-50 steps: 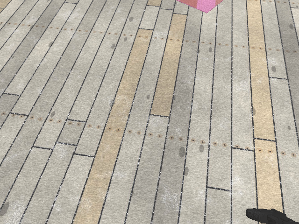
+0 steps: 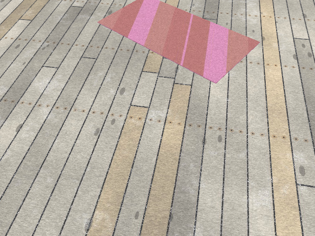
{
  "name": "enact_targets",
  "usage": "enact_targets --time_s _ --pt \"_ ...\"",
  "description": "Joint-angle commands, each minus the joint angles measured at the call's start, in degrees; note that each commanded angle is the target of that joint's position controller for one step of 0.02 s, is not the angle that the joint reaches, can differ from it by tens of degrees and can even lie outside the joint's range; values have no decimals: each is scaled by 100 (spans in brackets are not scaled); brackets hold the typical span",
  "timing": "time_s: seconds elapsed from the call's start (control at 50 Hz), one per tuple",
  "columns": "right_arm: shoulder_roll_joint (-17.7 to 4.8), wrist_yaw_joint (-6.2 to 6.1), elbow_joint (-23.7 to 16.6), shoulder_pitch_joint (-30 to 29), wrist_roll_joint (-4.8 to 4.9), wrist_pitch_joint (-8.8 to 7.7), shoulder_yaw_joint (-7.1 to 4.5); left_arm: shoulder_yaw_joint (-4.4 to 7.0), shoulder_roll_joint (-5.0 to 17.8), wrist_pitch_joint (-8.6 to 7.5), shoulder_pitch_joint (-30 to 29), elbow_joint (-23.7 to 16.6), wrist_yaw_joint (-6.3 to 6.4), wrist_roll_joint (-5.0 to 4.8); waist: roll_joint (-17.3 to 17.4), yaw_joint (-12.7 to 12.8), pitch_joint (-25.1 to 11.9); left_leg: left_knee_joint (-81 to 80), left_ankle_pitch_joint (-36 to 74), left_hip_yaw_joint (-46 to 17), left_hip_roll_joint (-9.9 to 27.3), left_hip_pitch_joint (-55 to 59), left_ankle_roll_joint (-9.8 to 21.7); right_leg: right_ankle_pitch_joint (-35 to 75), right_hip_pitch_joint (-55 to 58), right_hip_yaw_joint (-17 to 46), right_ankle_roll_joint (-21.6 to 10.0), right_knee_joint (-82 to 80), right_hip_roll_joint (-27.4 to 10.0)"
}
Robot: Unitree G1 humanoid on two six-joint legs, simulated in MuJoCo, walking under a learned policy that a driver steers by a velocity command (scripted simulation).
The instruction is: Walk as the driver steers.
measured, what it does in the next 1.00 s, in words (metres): walks ahead, turning left: left foot, then right foot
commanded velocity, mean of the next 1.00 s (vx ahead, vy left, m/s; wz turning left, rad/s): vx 0.12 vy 0.00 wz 0.34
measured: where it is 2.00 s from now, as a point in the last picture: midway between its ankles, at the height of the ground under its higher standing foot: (140, 220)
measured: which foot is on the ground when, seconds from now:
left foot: up 0.00-0.14, down 0.16-0.66, up 0.68-0.94, down 0.96-1.00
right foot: down 0.00-0.18, up 0.20-0.64, down 0.66-1.00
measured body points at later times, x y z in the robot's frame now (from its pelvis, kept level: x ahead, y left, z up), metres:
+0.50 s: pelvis +0.19 +0.04 -0.01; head +0.23 +0.07 +0.44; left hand +0.27 +0.35 -0.12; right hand +0.38 -0.20 -0.11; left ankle +0.24 +0.13 -0.75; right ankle +0.30 -0.12 -0.69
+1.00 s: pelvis +0.24 +0.03 -0.01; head +0.25 +0.03 +0.44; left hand +0.25 +0.31 -0.13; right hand +0.46 -0.17 -0.13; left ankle +0.17 +0.14 -0.75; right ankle +0.30 -0.09 -0.75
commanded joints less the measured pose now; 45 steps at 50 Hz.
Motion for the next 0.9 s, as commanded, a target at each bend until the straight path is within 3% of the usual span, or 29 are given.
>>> enact_targets --time_s 0.02,0.06,0.1,0.12,0.14,0.16,0.18,0.2,0.22,0.24,0.26,0.3,0.34,0.38,0.42,0.46,0.52,0.58,0.64,0.66,0.68,0.7,0.72,0.74,0.76,0.8,0.84,0.88,0.9 --pt "-178 97 -500 -687 8 -62 22 163 840 -19 106 -164 61 -7 -461 72 545 -522 231 110 -168 -49 104 2007 -56 191 -616 -304 -1634" --pt "-162 188 -658 -865 -42 -86 35 165 870 82 57 -163 108 -9 -502 63 548 -747 4 333 -328 134 158 3033 156 -36 -515 150 -1701" --pt "-364 285 -756 -643 -64 -102 -41 212 1057 188 -126 -255 191 -50 -768 -137 253 -758 -501 579 -593 596 282 4515 383 -129 -369 867 -1755" --pt "-529 317 -702 -242 -74 -109 -119 235 1133 238 -233 -324 242 -78 -877 -341 -20 -760 -744 714 -798 1065 356 5189 446 -164 -268 1440 -1721" --pt "-757 329 -526 497 -68 -120 -245 239 1167 296 -372 -406 278 -88 -814 -707 -387 -1084 -549 788 -1022 1911 477 5297 315 -266 -107 2406 -1556" --pt "-1120 256 -429 1099 -91 -115 -390 224 1176 290 -335 -500 286 -69 -479 -994 -769 -1414 674 299 -802 3145 711 4234 -458 -349 200 3756 -1235" --pt "-1673 116 -462 1354 -161 -49 -482 79 691 196 39 -713 231 199 895 -641 -1521 -754 3415 -1570 612 5054 1407 -195 -2343 -339 582 5891 -488" --pt "-1685 135 -624 1345 -202 -61 -402 -72 417 35 512 -765 123 89 1179 -491 -2720 -1203 3880 -3776 1697 6335 2525 -2965 -3613 810 685 7395 205" --pt "-1352 116 -767 1226 -186 9 -350 60 909 -32 50 -803 54 -95 371 -731 -2645 -1375 3107 -3104 1301 5870 2205 -2538 -3787 1356 564 7554 -207" --pt "-1080 94 -876 751 -96 40 -283 76 946 -14 -418 -953 70 -182 70 -655 -1818 -1525 2376 -2359 987 5058 1886 -2051 -4057 1202 493 7187 -430" --pt "-860 88 -904 381 -25 107 -212 102 914 94 -871 -940 182 -50 -641 -543 -1010 -1916 1535 -1813 554 3973 1407 -1650 -3932 982 450 6657 -634" --pt "-937 50 -1003 186 -144 142 -234 174 981 321 -479 -1057 269 -17 20 -128 -721 -2171 1370 -1832 592 2676 1669 -1460 -3254 1131 572 6220 -767" --pt "-982 11 -1072 101 -179 159 -264 180 840 386 -403 -1081 320 -2 94 -28 -692 -2218 1177 -1435 199 2174 1490 -1228 -2955 1016 610 5583 -682" --pt "-1106 -57 -1108 259 -133 185 -301 168 777 401 -596 -1189 367 49 127 -114 -835 -2120 1461 -1502 202 2287 1444 -958 -3124 1015 702 5059 -577" --pt "-1172 -140 -1178 283 -85 269 -324 168 770 448 -751 -1279 380 53 196 -170 -1004 -2116 631 -1653 162 2392 1312 -604 -3165 1113 757 4689 -537" --pt "-1146 -205 -1259 224 -48 357 -314 170 781 493 -1011 -1392 378 24 322 -249 -911 -2192 -624 -1830 34 2347 1133 -351 -3188 1179 776 4275 -471" --pt "-1082 -262 -1320 215 -79 439 -286 156 785 463 -1211 -1497 331 -4 543 -355 -703 -2213 -1602 -2012 -28 2321 1026 -241 -3054 1186 781 3640 -427" --pt "-993 -252 -1320 353 -135 486 -232 145 809 360 -1192 -1551 247 -29 666 -428 -716 -1918 -963 -2173 56 2477 1030 -476 -2596 1079 720 3049 -384" --pt "-801 -253 -1343 407 -82 530 -109 155 812 251 -824 -1492 137 -7 531 -162 -685 -1392 -500 -2125 -191 2410 685 576 -1464 987 422 1310 -474" --pt "-603 -256 -1362 635 -137 515 -40 219 1184 245 -762 -1547 145 111 -138 -293 -757 -737 -1410 -1719 -561 1991 351 1292 -904 1734 107 1108 -1359" --pt "-508 -216 -1399 1011 -137 448 -39 296 1581 316 -1037 -1622 170 211 -1566 -717 -559 100 -3351 -771 -1460 1121 14 2838 -614 2755 -695 1088 -2281" --pt "-928 -208 -1484 653 -185 365 -136 235 1219 324 -839 -1599 165 262 -1767 -347 -689 1052 -4062 -626 -1261 970 -237 2824 -902 3446 -1379 920 -2778" --pt "-1207 -208 -1453 473 -111 362 -248 216 1135 312 -849 -1639 164 198 -1319 -234 -609 1774 -3934 -688 -1191 895 -331 2643 -911 3206 -1374 948 -2555" --pt "-1110 -223 -1349 508 -82 423 -265 220 1127 321 -993 -1642 171 107 -1028 -301 -514 2143 -3701 -664 -1162 797 -427 2562 -910 2772 -1130 1049 -2239" --pt "-983 -242 -1279 568 -105 504 -247 191 1049 331 -1099 -1666 173 22 -962 -330 -431 2292 -3518 -655 -1106 770 -520 2534 -930 2474 -960 1090 -2051" --pt "-601 -229 -1231 652 -100 580 -137 126 894 387 -1263 -1628 161 4 -966 -446 -370 1783 -3192 -392 -986 1178 -625 2605 -1153 1900 -756 1108 -1657" --pt "-311 -201 -1268 456 -92 559 -18 114 819 453 -1213 -1561 140 14 -1253 -322 -442 646 -3012 -32 -850 1727 -666 2590 -1121 1549 -656 1181 -1377" --pt "-346 -180 -1293 291 -47 542 -14 133 910 495 -949 -1461 131 6 -1463 -151 -510 -244 -2768 84 -826 2131 -648 2555 -936 1669 -752 1247 -1452" --pt "-411 -174 -1239 384 -32 540 -39 135 950 506 -949 -1441 124 -25 -1441 -206 -500 -839 -2354 145 -837 2386 -592 2405 -932 1702 -746 1313 -1454"
Velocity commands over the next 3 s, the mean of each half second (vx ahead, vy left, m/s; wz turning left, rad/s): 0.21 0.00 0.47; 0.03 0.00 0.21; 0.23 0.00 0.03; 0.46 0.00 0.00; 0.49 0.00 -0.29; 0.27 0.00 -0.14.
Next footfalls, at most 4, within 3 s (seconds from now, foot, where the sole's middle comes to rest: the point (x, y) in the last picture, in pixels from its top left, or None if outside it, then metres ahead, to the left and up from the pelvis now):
0.16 left None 0.27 0.13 -0.78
0.66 right None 0.35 -0.07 -0.78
0.96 left None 0.21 0.16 -0.78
1.82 left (109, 210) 0.60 0.29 -0.78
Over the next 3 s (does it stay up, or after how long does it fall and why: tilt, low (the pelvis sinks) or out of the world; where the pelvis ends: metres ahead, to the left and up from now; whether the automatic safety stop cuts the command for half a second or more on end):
stays up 1.06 0.29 -0.02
